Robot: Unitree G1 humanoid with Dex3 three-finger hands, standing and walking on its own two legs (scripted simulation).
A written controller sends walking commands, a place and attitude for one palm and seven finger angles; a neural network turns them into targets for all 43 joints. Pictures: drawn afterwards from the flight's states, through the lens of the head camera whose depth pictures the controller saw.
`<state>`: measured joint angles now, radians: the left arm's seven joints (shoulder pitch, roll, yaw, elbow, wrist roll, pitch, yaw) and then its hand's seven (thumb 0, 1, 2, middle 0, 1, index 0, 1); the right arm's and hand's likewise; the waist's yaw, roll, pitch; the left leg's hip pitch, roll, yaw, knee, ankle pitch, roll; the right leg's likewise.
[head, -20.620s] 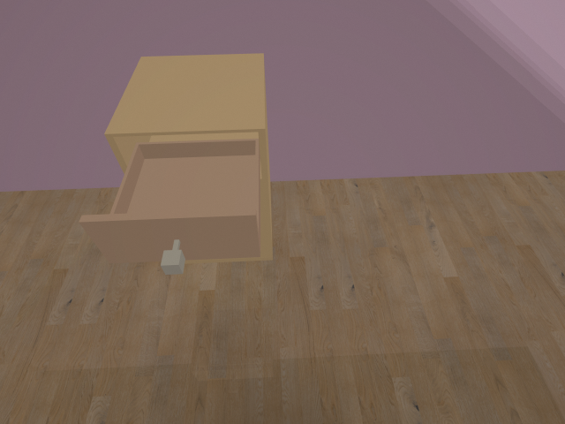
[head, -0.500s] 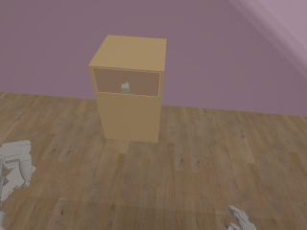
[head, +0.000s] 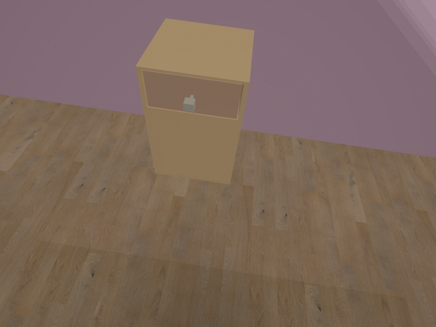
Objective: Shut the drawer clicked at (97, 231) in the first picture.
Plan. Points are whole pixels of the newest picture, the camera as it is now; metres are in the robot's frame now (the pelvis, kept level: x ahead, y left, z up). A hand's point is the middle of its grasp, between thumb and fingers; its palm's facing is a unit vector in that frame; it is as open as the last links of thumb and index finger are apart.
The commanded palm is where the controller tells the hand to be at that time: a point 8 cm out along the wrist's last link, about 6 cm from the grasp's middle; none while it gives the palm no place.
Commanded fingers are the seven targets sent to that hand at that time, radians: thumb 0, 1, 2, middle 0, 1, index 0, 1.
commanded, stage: let the arm hang, fingers relaxed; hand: left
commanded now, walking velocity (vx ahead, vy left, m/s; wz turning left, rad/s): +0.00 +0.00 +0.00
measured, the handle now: (190, 102) +0.92 +0.15 -0.19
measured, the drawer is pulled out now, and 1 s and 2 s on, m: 0.00 0.00 0.00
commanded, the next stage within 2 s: look to check the result in 0.74 s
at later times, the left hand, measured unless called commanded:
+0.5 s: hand out of the picture +0.01 +0.17 -0.17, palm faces -0.03 -0.99 -0.17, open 7.1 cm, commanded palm none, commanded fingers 0.00 0.90 0.90 -0.20 -0.30 -0.20 -0.30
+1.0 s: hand out of the picture +0.02 +0.15 -0.17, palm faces -0.02 -0.99 -0.15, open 7.3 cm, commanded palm none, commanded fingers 0.00 0.90 0.90 -0.20 -0.30 -0.20 -0.30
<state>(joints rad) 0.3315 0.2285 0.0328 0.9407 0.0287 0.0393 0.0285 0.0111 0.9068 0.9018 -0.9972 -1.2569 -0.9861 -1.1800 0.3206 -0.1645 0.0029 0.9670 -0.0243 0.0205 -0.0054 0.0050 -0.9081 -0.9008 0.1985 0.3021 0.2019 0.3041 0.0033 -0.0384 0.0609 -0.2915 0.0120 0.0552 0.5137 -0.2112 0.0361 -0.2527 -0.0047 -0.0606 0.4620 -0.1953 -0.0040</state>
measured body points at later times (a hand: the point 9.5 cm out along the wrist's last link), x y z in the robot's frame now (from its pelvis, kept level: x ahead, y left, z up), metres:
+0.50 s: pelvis +0.02 +0.01 +0.01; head +0.03 +0.01 +0.45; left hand +0.02 +0.22 -0.16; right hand -0.01 -0.19 -0.16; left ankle +0.04 +0.09 -0.74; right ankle +0.03 -0.12 -0.74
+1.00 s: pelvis +0.03 +0.00 +0.01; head +0.05 +0.00 +0.46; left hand +0.02 +0.20 -0.16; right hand -0.01 -0.20 -0.16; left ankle +0.04 +0.09 -0.74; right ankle +0.03 -0.12 -0.74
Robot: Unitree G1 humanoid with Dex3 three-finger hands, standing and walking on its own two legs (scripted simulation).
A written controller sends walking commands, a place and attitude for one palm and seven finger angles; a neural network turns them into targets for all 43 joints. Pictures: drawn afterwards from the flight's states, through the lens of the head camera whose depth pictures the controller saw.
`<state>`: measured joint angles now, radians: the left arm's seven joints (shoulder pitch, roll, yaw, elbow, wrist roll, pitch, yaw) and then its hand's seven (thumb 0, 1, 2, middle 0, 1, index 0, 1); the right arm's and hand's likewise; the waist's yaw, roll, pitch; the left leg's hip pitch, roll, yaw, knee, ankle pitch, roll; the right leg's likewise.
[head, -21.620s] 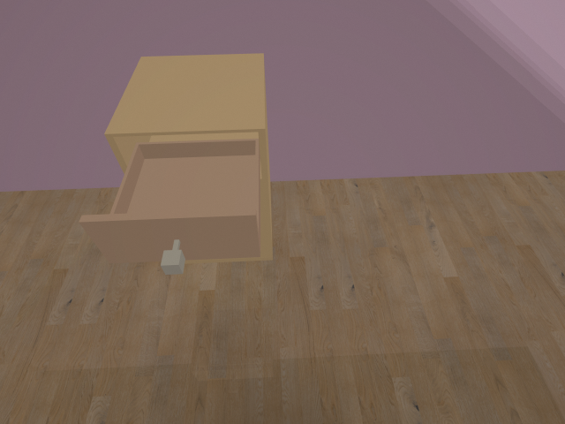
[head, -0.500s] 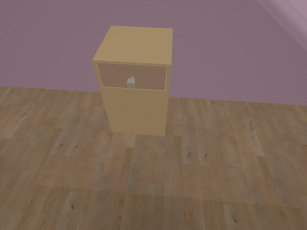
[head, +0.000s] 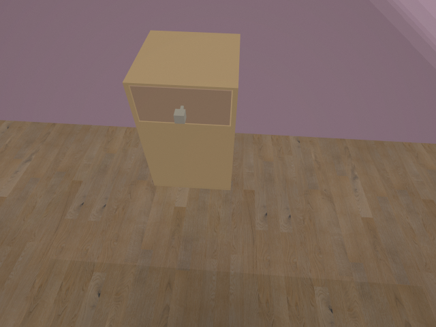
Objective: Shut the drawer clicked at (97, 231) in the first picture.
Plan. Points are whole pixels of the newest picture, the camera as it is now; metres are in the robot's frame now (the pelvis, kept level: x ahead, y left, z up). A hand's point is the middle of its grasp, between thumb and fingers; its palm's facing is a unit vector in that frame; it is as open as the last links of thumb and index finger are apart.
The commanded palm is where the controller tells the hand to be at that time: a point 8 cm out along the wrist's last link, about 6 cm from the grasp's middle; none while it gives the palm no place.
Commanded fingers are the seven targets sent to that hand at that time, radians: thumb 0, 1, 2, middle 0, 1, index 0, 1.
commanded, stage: look to check the result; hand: left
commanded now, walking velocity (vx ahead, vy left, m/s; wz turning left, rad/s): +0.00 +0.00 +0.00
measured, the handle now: (180, 113) +0.88 +0.19 -0.20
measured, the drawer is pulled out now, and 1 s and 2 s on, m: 0.00 0.00 0.00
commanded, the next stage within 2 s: stand and wait in 0.30 s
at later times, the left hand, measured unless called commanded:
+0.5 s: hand out of the picture -0.01 +0.14 -0.18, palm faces +0.03 -0.99 -0.17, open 7.3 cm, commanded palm none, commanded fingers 0.00 0.90 0.90 -0.20 -0.30 -0.20 -0.30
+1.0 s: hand out of the picture +0.00 +0.13 -0.18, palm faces +0.04 -0.99 -0.16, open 7.3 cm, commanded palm none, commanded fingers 0.00 0.90 0.90 -0.20 -0.30 -0.20 -0.30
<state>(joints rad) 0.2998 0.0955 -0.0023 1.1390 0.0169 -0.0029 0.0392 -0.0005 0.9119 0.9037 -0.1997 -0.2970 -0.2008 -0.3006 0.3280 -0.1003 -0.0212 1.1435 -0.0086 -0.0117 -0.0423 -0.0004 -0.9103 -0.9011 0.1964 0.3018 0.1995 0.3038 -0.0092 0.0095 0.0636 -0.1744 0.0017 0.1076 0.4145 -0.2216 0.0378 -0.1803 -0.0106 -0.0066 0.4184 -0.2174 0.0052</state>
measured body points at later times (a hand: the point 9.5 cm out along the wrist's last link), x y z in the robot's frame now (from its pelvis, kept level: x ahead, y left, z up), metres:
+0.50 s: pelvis +0.01 -0.01 +0.00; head +0.03 -0.02 +0.45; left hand -0.01 +0.19 -0.16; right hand -0.02 -0.21 -0.17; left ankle +0.00 +0.09 -0.74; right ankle +0.01 -0.12 -0.74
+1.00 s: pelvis +0.02 -0.02 +0.00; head +0.03 -0.02 +0.45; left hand +0.00 +0.19 -0.16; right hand -0.01 -0.22 -0.17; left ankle +0.00 +0.09 -0.74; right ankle +0.01 -0.12 -0.74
